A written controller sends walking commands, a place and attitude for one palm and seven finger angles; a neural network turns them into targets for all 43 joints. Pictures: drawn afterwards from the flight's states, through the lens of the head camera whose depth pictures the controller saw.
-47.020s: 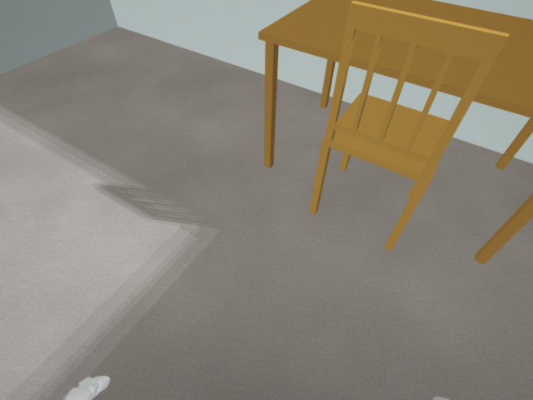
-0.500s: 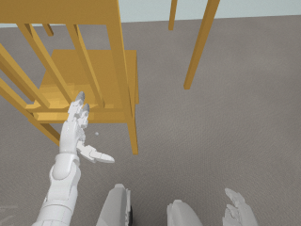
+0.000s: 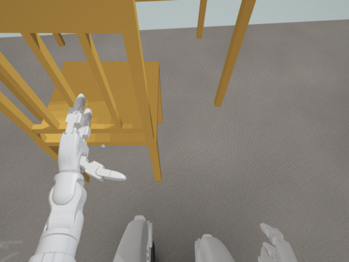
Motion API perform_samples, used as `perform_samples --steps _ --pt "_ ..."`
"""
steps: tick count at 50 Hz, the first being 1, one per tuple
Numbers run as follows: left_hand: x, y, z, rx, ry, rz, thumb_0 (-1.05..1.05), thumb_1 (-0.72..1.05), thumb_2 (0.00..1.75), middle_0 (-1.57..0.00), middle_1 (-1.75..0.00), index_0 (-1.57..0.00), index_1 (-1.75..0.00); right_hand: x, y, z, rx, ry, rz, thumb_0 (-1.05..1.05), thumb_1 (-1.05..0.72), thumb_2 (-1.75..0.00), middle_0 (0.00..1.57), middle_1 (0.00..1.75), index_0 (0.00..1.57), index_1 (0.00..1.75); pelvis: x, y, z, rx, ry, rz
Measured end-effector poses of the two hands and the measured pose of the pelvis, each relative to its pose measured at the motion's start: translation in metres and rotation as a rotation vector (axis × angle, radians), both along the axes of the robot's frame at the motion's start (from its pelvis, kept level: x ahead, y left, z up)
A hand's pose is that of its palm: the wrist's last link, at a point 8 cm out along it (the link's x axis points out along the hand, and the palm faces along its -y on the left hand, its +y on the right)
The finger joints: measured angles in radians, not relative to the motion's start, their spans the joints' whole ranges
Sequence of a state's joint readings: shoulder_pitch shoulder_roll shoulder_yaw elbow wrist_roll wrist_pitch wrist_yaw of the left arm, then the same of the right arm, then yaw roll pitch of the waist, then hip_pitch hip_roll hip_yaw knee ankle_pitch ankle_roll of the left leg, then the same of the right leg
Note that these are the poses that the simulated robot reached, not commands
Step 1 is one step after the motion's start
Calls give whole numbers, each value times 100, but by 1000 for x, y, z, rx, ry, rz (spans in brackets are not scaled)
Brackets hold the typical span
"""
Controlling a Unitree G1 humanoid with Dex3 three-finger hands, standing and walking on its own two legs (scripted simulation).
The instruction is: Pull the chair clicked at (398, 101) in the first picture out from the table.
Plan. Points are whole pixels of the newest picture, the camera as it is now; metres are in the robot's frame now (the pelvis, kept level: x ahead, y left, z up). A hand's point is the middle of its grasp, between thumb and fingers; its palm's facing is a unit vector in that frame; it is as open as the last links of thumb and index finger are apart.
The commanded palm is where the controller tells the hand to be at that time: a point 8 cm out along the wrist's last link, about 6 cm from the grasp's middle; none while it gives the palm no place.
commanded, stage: aim the fingers beside a spindle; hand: left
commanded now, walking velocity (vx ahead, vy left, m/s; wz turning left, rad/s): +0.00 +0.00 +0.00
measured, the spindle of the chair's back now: (65, 90) +0.50 +0.29 +0.06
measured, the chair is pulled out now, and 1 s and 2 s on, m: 0.29 0.29 0.29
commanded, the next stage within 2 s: push the fingers through the gap in 1.90 s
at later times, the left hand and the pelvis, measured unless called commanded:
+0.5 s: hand (113, 161) +0.33 +0.16 +0.01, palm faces -0.01 -1.00 +0.00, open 16.9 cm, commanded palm +0.32 +0.21 +0.03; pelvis +0.00 +0.00 +0.00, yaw +0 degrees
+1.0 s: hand (103, 147) +0.35 +0.17 +0.05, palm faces +0.08 -0.99 -0.07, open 16.9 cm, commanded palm +0.32 +0.22 +0.03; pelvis +0.00 +0.00 +0.00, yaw +0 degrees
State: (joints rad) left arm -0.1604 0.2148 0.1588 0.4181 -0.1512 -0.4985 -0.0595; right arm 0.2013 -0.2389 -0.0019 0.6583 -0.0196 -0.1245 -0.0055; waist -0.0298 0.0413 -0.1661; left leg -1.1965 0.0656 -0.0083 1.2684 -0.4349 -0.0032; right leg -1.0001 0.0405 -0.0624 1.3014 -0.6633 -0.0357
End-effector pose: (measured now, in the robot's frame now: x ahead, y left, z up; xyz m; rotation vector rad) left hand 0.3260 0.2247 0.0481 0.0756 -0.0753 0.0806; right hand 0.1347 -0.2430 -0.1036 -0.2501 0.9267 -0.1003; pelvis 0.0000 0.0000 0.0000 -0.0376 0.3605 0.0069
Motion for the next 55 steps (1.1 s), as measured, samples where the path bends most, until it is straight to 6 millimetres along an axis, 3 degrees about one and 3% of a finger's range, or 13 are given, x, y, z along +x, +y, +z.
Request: perform_samples --steps 8,11,16,20,25,29,33,37,41,45,48,50,55 --pt "-10 -22 -36 -72 173 -71 -1 -50 30 -6 -8 -6 -8 6 -1 3 -1 -18 -9 1 -91 -89 20 30 20 30 0 0 0 3 9 -1" --pt "-12 -19 -24 -49 98 -32 -1 -50 30 -7 -8 -7 -8 8 -2 4 -7 -31 -8 1 -91 -89 20 30 20 30 0 -1 0 4 3 -6" --pt "-7 3 4 13 -27 33 -1 -50 30 -7 -8 -7 -8 10 0 1 7 -36 12 1 -91 -89 20 30 20 30 -1 -4 -2 5 -5 -2" --pt "-5 5 -11 -16 75 -12 -1 -50 30 -6 -8 -6 -8 9 2 -1 19 -27 16 1 -91 -89 20 30 20 30 -2 -4 -1 3 -3 6" --pt "-13 -16 -41 -83 191 -82 -1 -50 30 -6 -8 -6 -8 6 0 1 -3 -25 -2 1 -91 -89 20 30 21 30 -2 -2 -2 -2 7 4" --pt "-11 -16 -18 -52 60 -40 -1 -50 30 -7 -8 -7 -8 4 -2 3 -16 -34 -9 1 -91 -89 20 30 20 30 -3 0 -2 -3 0 -2" --pt "-3 2 7 6 -42 14 -1 -50 30 -7 -8 -7 -8 1 0 0 -2 -26 -3 1 -91 -89 20 30 20 30 -3 -1 -2 1 -3 -5" --pt "0 9 -12 -17 84 -9 -1 -50 30 -6 -8 -6 -8 -1 3 -1 15 -9 -1 1 -91 -89 20 30 20 30 -4 0 -1 0 -2 2" --pt "-11 -5 -40 -80 207 -65 -1 -50 30 -6 -8 -6 -8 -3 3 2 2 -5 -11 1 -91 -89 20 30 20 30 -3 2 0 -4 6 3" --pt "-18 -15 -24 -71 100 -58 -1 -50 30 -6 -8 -6 -8 -2 2 6 -17 -21 -14 1 -91 -89 20 30 20 30 -3 4 1 -8 -2 0" --pt "-11 -10 -1 -24 -21 -23 -1 -50 30 -7 -8 -7 -8 0 3 5 -17 -28 -2 1 -91 -89 20 30 20 30 -4 4 0 -8 -7 0" --pt "-3 -3 4 -2 -43 -4 -1 -50 30 -7 -8 -7 -8 1 5 3 -11 -26 7 1 -91 -89 20 30 20 30 -5 4 -2 -8 -6 2" --pt "7 3 -26 -33 133 -27 -1 -50 30 -6 -8 -6 -8 2 7 0 5 -13 8 1 -91 -89 20 30 20 30 -6 3 -3 -8 7 5"
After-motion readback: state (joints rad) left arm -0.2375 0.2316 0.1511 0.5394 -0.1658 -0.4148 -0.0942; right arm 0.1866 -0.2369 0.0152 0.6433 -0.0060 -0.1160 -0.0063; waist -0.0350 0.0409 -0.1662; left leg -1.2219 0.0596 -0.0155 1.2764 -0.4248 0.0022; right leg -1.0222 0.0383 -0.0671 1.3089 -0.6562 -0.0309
